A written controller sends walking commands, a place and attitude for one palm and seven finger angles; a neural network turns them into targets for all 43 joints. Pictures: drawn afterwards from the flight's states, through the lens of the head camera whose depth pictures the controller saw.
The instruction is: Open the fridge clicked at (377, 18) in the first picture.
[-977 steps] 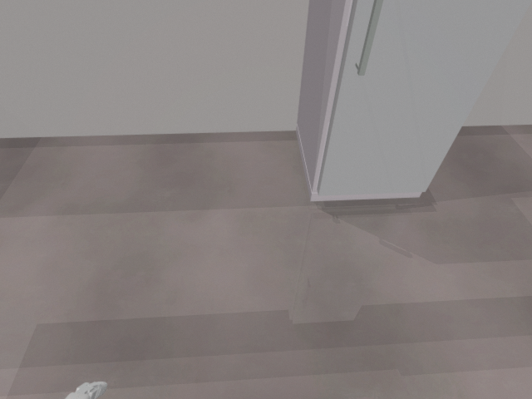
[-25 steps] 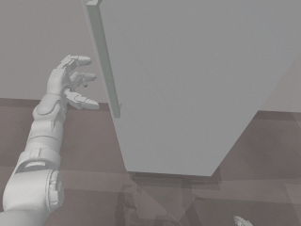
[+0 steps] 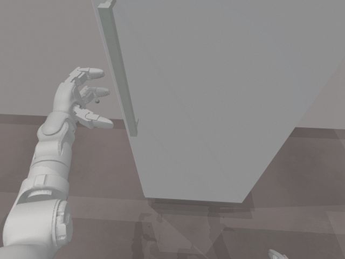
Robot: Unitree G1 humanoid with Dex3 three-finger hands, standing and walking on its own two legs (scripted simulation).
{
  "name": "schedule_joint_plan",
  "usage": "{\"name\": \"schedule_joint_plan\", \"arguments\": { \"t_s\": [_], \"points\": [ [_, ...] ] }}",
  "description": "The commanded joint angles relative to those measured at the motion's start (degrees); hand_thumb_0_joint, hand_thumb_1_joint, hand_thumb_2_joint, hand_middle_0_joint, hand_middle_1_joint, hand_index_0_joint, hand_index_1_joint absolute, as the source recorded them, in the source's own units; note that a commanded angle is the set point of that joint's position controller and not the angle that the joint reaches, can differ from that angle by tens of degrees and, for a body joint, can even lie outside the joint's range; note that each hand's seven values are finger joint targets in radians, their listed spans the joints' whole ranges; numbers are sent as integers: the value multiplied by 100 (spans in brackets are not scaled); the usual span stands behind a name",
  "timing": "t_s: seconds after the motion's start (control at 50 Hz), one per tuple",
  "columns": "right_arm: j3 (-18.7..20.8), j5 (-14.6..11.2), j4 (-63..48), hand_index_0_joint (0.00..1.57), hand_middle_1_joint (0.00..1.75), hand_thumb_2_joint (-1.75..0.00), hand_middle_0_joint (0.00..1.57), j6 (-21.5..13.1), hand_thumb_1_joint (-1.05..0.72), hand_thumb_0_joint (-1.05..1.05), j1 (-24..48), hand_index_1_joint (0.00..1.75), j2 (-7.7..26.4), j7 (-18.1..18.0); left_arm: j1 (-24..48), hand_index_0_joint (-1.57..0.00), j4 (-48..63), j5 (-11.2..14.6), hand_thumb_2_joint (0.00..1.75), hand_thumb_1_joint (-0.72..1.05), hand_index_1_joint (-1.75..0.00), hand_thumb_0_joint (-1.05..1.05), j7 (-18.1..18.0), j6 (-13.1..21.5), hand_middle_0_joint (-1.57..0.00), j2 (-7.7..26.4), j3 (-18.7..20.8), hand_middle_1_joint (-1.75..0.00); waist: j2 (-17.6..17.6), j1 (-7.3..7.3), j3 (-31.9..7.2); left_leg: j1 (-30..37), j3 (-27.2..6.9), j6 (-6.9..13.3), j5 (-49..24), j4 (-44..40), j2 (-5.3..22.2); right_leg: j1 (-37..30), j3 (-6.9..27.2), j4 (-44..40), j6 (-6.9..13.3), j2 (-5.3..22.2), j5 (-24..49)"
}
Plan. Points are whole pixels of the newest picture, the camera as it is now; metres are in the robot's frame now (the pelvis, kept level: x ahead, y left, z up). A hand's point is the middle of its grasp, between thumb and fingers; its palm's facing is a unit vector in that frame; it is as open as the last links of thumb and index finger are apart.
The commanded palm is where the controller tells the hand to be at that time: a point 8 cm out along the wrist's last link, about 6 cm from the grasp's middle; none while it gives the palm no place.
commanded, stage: feel for the door with the fingertips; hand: left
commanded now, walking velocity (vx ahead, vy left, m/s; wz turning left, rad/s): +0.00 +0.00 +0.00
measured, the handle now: (125, 82) +0.49 +0.12 +0.15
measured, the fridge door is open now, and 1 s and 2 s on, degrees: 0 0 0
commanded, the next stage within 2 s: slide the fingers in behind the handle in 0.86 s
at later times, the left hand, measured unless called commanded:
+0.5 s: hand (112, 99) +0.43 +0.14 +0.15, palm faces -0.03 -1.00 -0.01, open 14.0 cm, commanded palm +0.41 +0.20 +0.15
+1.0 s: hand (117, 93) +0.45 +0.14 +0.15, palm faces -0.06 -1.00 -0.01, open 13.7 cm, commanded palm +0.43 +0.19 +0.15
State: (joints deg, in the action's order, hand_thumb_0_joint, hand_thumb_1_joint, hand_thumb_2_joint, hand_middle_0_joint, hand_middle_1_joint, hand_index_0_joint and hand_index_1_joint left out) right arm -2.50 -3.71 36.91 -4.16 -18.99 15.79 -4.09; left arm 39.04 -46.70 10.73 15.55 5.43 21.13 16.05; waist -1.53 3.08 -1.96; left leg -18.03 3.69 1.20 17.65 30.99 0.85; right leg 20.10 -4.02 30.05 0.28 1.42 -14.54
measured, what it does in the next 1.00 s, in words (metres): stands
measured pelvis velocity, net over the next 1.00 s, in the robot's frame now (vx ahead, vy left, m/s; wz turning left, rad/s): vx -0.02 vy -0.01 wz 0.00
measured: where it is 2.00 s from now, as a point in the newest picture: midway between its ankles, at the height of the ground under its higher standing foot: outside the picture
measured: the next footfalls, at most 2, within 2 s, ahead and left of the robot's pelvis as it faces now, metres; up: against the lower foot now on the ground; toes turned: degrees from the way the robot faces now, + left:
none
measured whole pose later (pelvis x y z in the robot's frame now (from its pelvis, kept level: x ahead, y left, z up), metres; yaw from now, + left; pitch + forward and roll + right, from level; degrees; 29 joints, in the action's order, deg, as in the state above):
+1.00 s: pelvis -0.02 -0.01 +0.00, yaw +0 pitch +6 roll +0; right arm -2.0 -3.1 39.4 -5.0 -21.2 16.0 -3.7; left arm 49.7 -59.4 8.2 12.0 11.3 20.1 15.3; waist -1.5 5.0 -1.4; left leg -21.7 3.7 0.8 16.9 32.7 1.2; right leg 24.0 -3.9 32.0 0.9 1.1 -14.0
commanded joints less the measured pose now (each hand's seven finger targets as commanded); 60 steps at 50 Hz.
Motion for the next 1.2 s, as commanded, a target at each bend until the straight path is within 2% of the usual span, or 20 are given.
{"name": "schedule_joint_plan", "arguments": {
  "t_s": [0.0,0.04,0.1,0.18,0.24,0.26,0.32,0.34,0.38,0.48,0.6,0.66,0.78,0.92,0.96,1.04,1.06,1.08,1.14,1.18],
  "points": [
    [316,6,-651,20,30,-90,20,-276,-90,0,59,30,732,-29,2641,-30,1593,140,30,-50,-120,0,46,445,-30,861,-83,-120,-252,10,-1954,899,-379,39,-1945,-240,-39,-721,158,-120,172,-165,1877],
    [339,17,-607,20,30,-90,20,-295,-90,0,19,30,741,-11,2695,-30,1611,170,30,-50,-120,0,-10,414,-30,667,-213,-120,119,50,-1932,901,-420,48,-2070,-221,-21,-721,105,-103,161,-181,1930],
    [336,21,-569,20,30,-90,20,-289,-90,0,74,30,734,20,2644,-30,1516,121,30,-50,-120,0,-187,306,-30,676,-123,-120,83,6,-1745,748,-409,30,-1773,-271,-49,-629,106,-125,157,-175,1741],
    [334,50,-648,20,30,-90,20,-269,-90,0,169,30,684,61,2509,-30,1768,15,30,-50,-120,0,-444,306,-30,670,-51,-120,91,-104,-1928,769,-365,39,-1829,-279,-55,-813,143,-93,150,-153,1824],
    [317,47,-632,20,30,-90,20,-230,-90,0,186,30,679,44,2592,-30,1729,-55,30,-50,-120,0,-564,336,-30,700,-88,-120,333,-71,-1752,601,-354,57,-1654,-329,-43,-892,143,-122,143,-143,1721],
    [306,39,-673,20,30,-90,20,-246,-90,0,252,30,643,50,2597,-30,1788,-56,30,-50,-120,0,-580,337,-30,524,-192,-120,163,-65,-1735,654,-313,65,-1654,-329,-55,-848,175,-131,140,-156,1775],
    [287,48,-623,20,30,-90,20,-229,-90,0,232,30,651,11,2848,-30,1627,-102,30,-50,-120,0,-659,369,-30,815,16,-120,169,-57,-1751,560,-311,58,-1428,-349,-77,-880,210,-157,132,-143,1634],
    [293,63,-614,20,30,-90,20,-203,-90,0,193,30,682,-16,2822,-30,1469,-120,30,-50,-120,0,-674,377,-30,1000,152,-120,355,-56,-1755,515,-297,88,-1386,-346,-74,-968,219,-172,118,-136,1617],
    [265,53,-606,20,30,-90,20,-215,-90,0,213,30,679,-41,2925,-30,1292,-122,30,-50,-120,0,-641,416,-30,1119,236,-120,378,-61,-1683,383,-296,90,-1205,-393,-88,-990,258,-201,116,-135,1509],
    [269,19,-570,20,30,-90,20,-262,-90,0,123,30,683,-45,3182,-30,1043,-77,30,-50,-120,0,-396,558,-30,776,-149,-120,101,76,-1805,527,-281,80,-1301,-324,-102,-851,252,-179,137,-150,1632],
    [333,22,-436,20,30,-90,20,-318,-90,0,-42,30,725,-8,3359,-30,709,14,30,-50,-120,0,-344,603,-30,553,-253,-120,210,146,-1739,540,-314,72,-1274,-264,-97,-576,203,-176,125,-172,1521],
    [325,42,-404,20,30,-90,20,-301,-90,0,-115,30,762,3,3566,-30,529,-55,30,-50,-120,0,-434,636,-30,746,-149,-120,342,158,-1667,328,-333,86,-1080,-287,-111,-582,217,-169,106,-161,1340],
    [322,77,-398,20,30,-90,20,-278,-90,0,-209,30,777,2,3728,-30,358,-225,30,-50,-120,0,-538,910,-30,1378,294,-120,165,78,-1953,207,-282,96,-1091,-256,-127,-819,310,-91,110,-158,1439],
    [339,62,-295,20,30,-90,20,-307,-90,0,-389,30,808,-11,4270,-30,-15,-185,30,-50,-120,0,-400,933,-30,1079,6,-120,89,323,-1729,159,-302,89,-855,-232,-110,-404,282,-139,90,-191,1199],
    [363,82,-287,20,30,-90,20,-310,-90,0,-446,30,822,-9,4146,-30,-31,-183,30,-50,-120,0,-408,954,-30,1245,178,-120,158,262,-2027,248,-309,98,-1046,-171,-113,-531,281,-88,88,-199,1350],
    [358,87,-309,20,30,-90,20,-301,-90,0,-469,30,808,31,3886,-30,-95,-128,30,-50,-120,0,-359,955,-30,977,13,-120,242,259,-1927,223,-298,94,-1104,-163,-95,-491,222,-76,100,-208,1391],
    [359,91,-307,20,30,-90,20,-310,-90,0,-469,30,833,37,3862,-30,-102,-102,30,-50,-120,0,-371,961,-30,1191,227,-120,386,212,-1878,116,-311,96,-1029,-178,-96,-532,242,-76,91,-217,1359],
    [368,92,-337,20,30,-90,20,-294,-90,0,-449,30,845,37,3775,-30,-3,-119,30,-50,-120,0,-371,977,-30,1385,372,-120,278,140,-2007,102,-283,94,-1043,-189,-103,-648,277,-59,96,-208,1395],
    [371,82,-446,20,30,-90,20,-273,-90,0,-398,30,813,53,3515,-30,201,-143,30,-50,-120,0,-334,968,-30,1281,267,-120,254,79,-2054,138,-258,105,-1174,-169,-98,-743,251,-28,109,-201,1504],
    [368,69,-504,20,30,-90,20,-274,-90,0,-318,30,795,69,3377,-30,493,-136,30,-50,-120,0,-325,951,-30,1281,283,-120,-22,29,-2115,262,-249,84,-1257,-173,-94,-714,271,-23,124,-213,1579]
  ]
}}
